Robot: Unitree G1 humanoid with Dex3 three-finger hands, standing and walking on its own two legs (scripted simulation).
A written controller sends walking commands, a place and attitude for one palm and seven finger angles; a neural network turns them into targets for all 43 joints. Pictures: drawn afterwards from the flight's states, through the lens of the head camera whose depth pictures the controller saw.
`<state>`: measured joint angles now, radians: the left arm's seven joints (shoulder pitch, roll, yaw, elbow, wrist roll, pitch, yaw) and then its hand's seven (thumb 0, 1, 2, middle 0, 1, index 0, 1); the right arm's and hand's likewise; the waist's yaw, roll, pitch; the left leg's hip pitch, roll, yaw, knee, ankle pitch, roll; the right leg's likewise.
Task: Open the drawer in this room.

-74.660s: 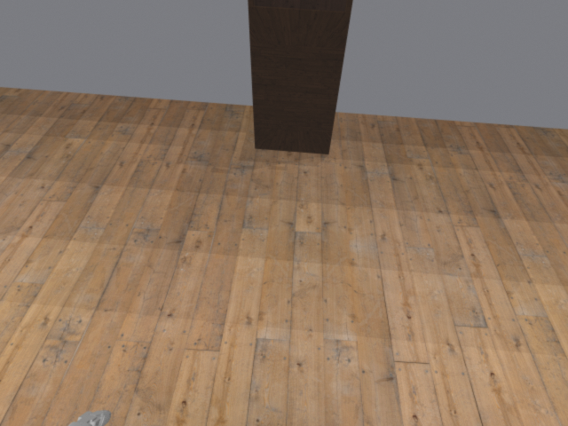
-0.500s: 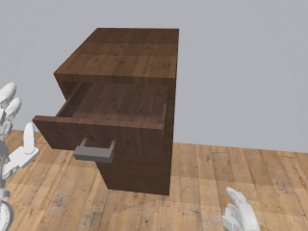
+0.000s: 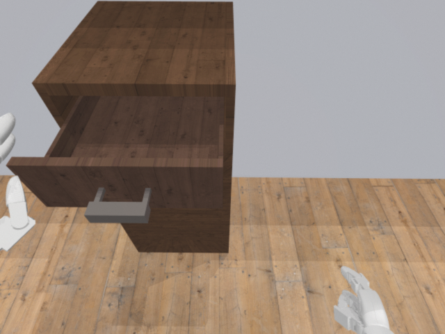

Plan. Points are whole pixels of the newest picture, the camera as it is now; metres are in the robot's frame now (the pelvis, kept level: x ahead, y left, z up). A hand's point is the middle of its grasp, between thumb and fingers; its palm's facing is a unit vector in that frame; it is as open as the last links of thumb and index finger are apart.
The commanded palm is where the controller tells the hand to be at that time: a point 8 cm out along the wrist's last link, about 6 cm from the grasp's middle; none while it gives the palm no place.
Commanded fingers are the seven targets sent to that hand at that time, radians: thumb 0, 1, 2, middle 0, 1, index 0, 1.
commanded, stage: step back with the hand held close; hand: left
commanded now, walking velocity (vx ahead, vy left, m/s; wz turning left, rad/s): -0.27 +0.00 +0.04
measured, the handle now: (121, 202) +0.33 +0.21 +0.04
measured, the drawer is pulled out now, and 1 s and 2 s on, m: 0.19 0.19 0.19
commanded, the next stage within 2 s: stop stepping back and stand still in 0.76 s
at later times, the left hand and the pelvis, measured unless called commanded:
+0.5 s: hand out of the picture +0.10 +0.26 +0.22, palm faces +0.51 -0.77 -0.39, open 7.4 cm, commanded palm +0.03 +0.31 +0.23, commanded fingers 0.00 0.90 0.90 -0.20 -0.30 -0.20 -0.30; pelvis -0.09 +0.02 -0.02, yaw +2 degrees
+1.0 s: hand out of the picture +0.02 +0.24 +0.22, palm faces +0.40 -0.79 -0.47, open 7.4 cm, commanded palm -0.05 +0.29 +0.23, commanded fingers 0.00 0.90 0.90 -0.20 -0.30 -0.20 -0.30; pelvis -0.18 +0.01 -0.01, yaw -1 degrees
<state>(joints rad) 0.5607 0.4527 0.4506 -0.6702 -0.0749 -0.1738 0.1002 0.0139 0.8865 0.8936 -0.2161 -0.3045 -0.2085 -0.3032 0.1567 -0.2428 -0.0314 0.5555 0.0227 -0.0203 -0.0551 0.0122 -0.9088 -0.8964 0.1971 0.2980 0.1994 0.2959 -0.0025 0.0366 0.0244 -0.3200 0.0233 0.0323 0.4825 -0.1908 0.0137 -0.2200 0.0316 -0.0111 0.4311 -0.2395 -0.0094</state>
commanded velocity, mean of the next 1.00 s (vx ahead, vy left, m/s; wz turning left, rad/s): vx -0.24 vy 0.00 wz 0.02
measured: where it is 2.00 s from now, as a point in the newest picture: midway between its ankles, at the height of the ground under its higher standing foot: outside the picture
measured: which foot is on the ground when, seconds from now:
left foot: down 0.00-0.80, up 0.82-0.94, down 0.96-1.00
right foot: down 0.00-0.50, up 0.52-0.78, down 0.80-1.00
